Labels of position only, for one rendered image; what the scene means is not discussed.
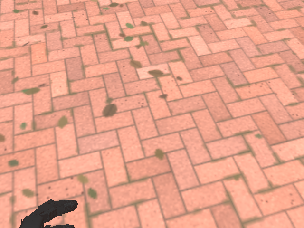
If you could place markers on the robot left hand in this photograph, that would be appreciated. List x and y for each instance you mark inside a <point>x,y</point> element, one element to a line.
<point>48,211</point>

